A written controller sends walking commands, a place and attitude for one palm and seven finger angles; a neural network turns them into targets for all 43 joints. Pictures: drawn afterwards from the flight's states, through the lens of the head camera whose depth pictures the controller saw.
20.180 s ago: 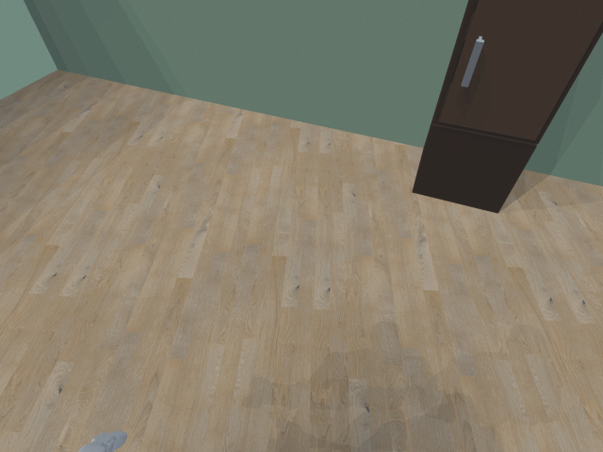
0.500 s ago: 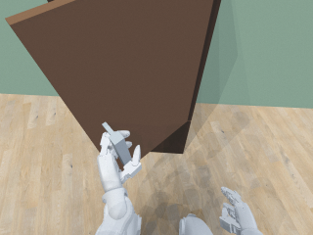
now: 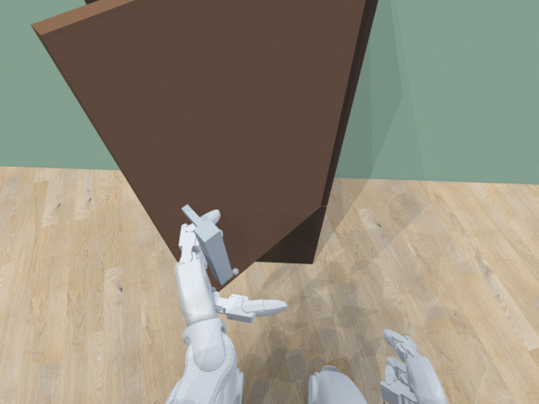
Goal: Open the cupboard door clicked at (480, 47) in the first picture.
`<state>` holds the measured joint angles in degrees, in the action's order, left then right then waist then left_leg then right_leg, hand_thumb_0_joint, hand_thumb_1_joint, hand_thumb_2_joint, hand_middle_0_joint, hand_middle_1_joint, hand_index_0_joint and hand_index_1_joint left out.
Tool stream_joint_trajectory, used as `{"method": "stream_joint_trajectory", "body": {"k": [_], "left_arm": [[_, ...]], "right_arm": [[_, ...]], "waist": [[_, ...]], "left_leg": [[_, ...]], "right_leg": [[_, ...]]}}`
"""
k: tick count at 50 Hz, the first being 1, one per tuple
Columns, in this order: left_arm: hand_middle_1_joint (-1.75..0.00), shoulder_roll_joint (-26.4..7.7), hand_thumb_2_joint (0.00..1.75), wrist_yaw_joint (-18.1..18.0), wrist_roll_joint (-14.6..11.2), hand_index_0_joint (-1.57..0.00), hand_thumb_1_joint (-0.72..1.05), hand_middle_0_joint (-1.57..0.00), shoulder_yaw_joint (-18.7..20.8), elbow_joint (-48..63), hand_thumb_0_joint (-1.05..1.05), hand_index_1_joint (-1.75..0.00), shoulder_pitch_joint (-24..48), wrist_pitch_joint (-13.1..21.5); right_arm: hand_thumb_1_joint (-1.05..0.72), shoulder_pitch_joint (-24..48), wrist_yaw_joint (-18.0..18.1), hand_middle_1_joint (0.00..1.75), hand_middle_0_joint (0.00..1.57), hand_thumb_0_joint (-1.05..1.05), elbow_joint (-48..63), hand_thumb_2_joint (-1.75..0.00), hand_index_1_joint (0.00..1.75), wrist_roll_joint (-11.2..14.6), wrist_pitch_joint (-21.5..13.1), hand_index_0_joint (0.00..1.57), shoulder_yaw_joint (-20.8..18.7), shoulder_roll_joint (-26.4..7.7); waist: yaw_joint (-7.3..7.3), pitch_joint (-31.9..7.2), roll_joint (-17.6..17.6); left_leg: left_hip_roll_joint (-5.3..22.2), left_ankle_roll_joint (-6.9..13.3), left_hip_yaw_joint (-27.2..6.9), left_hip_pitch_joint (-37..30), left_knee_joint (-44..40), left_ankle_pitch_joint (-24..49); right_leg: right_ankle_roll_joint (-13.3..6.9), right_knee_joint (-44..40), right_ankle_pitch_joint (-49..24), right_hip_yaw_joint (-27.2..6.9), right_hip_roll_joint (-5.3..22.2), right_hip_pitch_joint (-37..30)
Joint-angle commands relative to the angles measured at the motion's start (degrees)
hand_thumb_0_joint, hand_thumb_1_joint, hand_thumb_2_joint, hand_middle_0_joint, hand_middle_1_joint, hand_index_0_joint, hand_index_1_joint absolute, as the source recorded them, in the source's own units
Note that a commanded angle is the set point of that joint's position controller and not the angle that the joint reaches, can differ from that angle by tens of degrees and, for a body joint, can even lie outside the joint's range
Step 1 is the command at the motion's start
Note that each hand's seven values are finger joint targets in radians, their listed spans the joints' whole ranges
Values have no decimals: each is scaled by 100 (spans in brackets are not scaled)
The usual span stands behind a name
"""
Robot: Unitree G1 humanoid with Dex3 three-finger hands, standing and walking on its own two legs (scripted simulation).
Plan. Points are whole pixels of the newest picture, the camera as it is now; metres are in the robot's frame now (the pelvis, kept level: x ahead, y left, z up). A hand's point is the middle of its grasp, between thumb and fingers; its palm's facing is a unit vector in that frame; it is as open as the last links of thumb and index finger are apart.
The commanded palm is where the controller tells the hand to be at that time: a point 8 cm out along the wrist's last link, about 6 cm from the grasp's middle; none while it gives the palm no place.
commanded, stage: open thumb and fingers to let go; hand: left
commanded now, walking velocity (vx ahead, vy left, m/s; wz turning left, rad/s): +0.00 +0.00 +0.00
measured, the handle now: (207, 246) +0.34 +0.11 +0.02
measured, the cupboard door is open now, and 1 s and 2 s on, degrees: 45 48 48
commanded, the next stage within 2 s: slide the hand sideways off the handle in 0.08 s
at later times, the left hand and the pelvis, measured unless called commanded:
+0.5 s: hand (230, 295) +0.26 +0.07 +0.03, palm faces -0.10 -0.99 +0.05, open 16.2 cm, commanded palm +0.24 +0.11 +0.02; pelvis -0.01 +0.02 -0.01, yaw +0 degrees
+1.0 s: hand (201, 329) +0.22 +0.10 +0.03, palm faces -0.03 -1.00 +0.00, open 16.3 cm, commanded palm +0.19 +0.16 +0.02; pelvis +0.01 +0.02 -0.02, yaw -1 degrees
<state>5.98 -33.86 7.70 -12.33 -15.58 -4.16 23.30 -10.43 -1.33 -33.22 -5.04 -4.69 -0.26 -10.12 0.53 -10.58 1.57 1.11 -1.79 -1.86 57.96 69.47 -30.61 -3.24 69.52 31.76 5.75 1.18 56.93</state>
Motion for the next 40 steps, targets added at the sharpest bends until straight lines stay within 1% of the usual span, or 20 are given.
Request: {"method": "stream_joint_trajectory", "body": {"k": [1,2,5,8,9,10,11,12,15,17,18,20,21,25,26,29,31,32,37,40], "left_arm": [[-40,475,30,-109,145,-17,-50,-17,-136,1233,0,-40,992,353],[-35,501,30,-126,129,-16,-50,-16,-154,1230,0,-35,1062,338],[-30,674,30,-144,117,-15,-50,-15,-245,1081,0,-30,1102,289],[-30,663,30,-164,127,-15,-50,-15,-241,1187,0,-30,1133,287],[-30,627,30,-175,125,-15,-50,-15,-232,1194,0,-30,1238,285],[-30,-13,30,945,681,-15,-50,-15,-1325,1301,0,-30,1184,458],[-30,-439,30,1568,448,-15,-50,-15,-886,1748,0,-30,1529,689],[-30,-554,30,1961,366,-15,-50,-15,-865,1740,0,-30,1477,813],[-30,-444,30,2983,-136,-15,-50,-15,-1100,1946,0,-30,1279,963],[-30,-216,30,3292,-751,-15,-50,-15,-948,2005,0,-30,948,845],[-30,-160,30,3334,-1003,-15,-50,-15,-841,2045,0,-30,720,747],[-30,-139,30,3240,-1231,-15,-50,-15,-634,2140,0,-30,272,565],[-30,-229,30,3123,-1222,-15,-50,-15,-503,2167,0,-30,108,501],[-30,-422,30,2674,-780,-15,-50,-15,-385,2345,0,-30,-260,502],[-30,-611,30,2589,-672,-15,-50,-15,-250,2374,0,-30,-415,525],[-30,-606,30,2513,-476,-15,-50,-15,-308,2531,0,-30,-810,573],[-30,-761,30,2494,-426,-15,-50,-15,-209,2697,0,-30,-885,564],[-30,-712,30,2515,-417,-15,-50,-15,-265,2781,0,-30,-979,560],[-30,-735,30,2673,-571,-15,-50,-15,-276,3121,0,-30,-1432,524],[-30,-819,30,2815,-716,-15,-50,-15,-199,3346,0,-30,-1822,566]], "right_arm": [[-90,272,54,30,20,0,828,-90,30,37,-324,20,-167,-525],[-90,282,44,30,20,0,814,-90,30,27,-319,20,-155,-521],[-90,294,28,30,20,0,795,-90,30,40,-330,20,-132,-516],[-90,335,25,30,20,0,807,-90,30,37,-342,20,-143,-516],[-90,314,27,30,20,0,794,-90,30,35,-339,20,-135,-521],[-90,-68,-1,30,20,0,732,-90,30,81,-276,20,-168,-779],[-90,-36,18,30,20,0,874,-90,30,114,-224,20,-223,-732],[-90,19,42,30,20,0,896,-90,30,138,-201,20,-218,-721],[-90,40,70,30,20,0,1111,-90,30,271,-244,20,-197,-730],[-90,122,89,30,20,0,1274,-90,30,396,-273,20,-170,-733],[-90,129,101,30,20,0,1353,-90,30,438,-274,20,-166,-745],[-90,135,110,30,20,0,1489,-90,30,486,-255,20,-175,-782],[-90,153,98,30,20,0,1546,-90,30,477,-243,20,-170,-799],[-90,21,17,30,20,0,1634,-90,30,398,-165,20,-202,-780],[-90,11,9,30,20,0,1650,-90,30,378,-149,20,-200,-788],[-90,9,-55,30,20,0,1751,-90,30,359,-71,20,-195,-750],[-90,-3,-66,30,20,0,1817,-90,30,355,-29,20,-192,-752],[-90,21,-69,30,20,0,1854,-90,30,365,-8,20,-191,-744],[-90,-44,-17,30,20,0,1924,-90,30,393,33,20,-174,-737],[-90,-81,14,30,20,0,1956,-90,30,407,14,20,-163,-726]], "waist": [[105,-1670,-465],[110,-1662,-376],[180,-1499,-555],[109,-1660,-461],[144,-1672,-508],[657,-1378,-659],[442,-1786,-337],[373,-1878,-242],[450,-1717,-171],[323,-1651,-158],[272,-1612,-270],[177,-1558,-453],[83,-1610,-436],[87,-1513,-613],[25,-1526,-578],[-5,-1447,-455],[-54,-1529,-288],[-53,-1499,-209],[40,-1485,-276],[19,-1477,-308]], "left_leg": [[-227,206,28,-942,-738,1173],[-237,203,54,-948,-743,1124],[-231,205,17,-949,-765,1027],[-233,200,13,-976,-759,1053],[-240,205,14,-964,-742,1024],[-215,304,66,-954,-578,964],[-238,328,57,-920,-507,1140],[-245,339,67,-973,-493,1148],[-249,367,11,-1023,-469,985],[-238,345,-42,-1127,-614,889],[-247,337,-52,-1108,-678,809],[-237,324,-70,-1113,-765,822],[-241,317,-117,-1085,-803,914],[-226,293,-80,-945,-694,991],[-223,290,-107,-887,-685,1093],[-228,257,-31,-868,-660,1075],[-233,254,-45,-846,-663,1101],[-230,243,-17,-903,-649,1127],[-222,252,-37,-944,-596,1239],[-231,249,-44,-910,-572,1298]], "right_leg": [[155,-1197,-1447,-351,-69,-1177],[163,-1221,-1412,-368,-58,-1157],[166,-1238,-1248,-300,-83,-1032],[151,-1186,-1217,-292,-86,-1041],[158,-1204,-1194,-308,-78,-1039],[184,-1178,-1487,-471,5,-894],[106,-1032,-1746,-537,48,-1111],[96,-982,-1832,-571,60,-1161],[89,-994,-1591,-577,42,-1009],[66,-1040,-1284,-464,-20,-945],[80,-1105,-1138,-436,-35,-1010],[98,-1112,-1045,-348,-67,-1017],[78,-1007,-1048,-282,-75,-1009],[107,-824,-1121,-286,-61,-827],[78,-739,-1177,-271,-72,-834],[70,-697,-1222,-306,-66,-793],[43,-654,-1203,-313,-80,-823],[46,-651,-1248,-324,-83,-776],[79,-635,-1463,-298,-121,-804],[89,-632,-1568,-283,-132,-898]]}}
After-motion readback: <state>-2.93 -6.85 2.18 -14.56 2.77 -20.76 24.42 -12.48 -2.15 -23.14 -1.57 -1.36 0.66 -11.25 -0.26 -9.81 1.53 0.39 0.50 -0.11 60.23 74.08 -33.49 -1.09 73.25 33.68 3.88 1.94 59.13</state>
